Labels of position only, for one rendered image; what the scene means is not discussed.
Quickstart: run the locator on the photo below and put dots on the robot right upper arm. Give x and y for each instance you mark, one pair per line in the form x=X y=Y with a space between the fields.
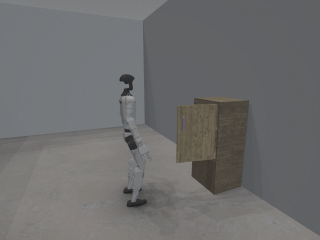
x=129 y=102

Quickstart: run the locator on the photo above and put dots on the right robot forearm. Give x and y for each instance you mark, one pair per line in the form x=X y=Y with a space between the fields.
x=134 y=131

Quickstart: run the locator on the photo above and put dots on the robot right hand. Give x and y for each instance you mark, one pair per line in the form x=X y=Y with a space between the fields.
x=143 y=150

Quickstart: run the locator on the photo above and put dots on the handle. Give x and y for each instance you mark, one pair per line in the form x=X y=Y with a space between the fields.
x=183 y=123

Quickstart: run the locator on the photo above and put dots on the cupboard door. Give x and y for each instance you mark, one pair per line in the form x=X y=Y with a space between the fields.
x=197 y=141

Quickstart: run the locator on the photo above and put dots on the humanoid robot torso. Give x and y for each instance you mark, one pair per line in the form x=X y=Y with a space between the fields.
x=126 y=133

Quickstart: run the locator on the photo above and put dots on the right robot shin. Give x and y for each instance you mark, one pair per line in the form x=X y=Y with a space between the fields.
x=136 y=184

